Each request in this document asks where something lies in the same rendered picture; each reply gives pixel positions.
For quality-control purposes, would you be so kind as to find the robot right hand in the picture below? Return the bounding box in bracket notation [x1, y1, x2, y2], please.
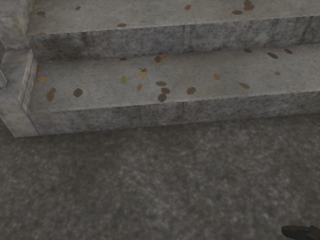
[281, 225, 320, 240]

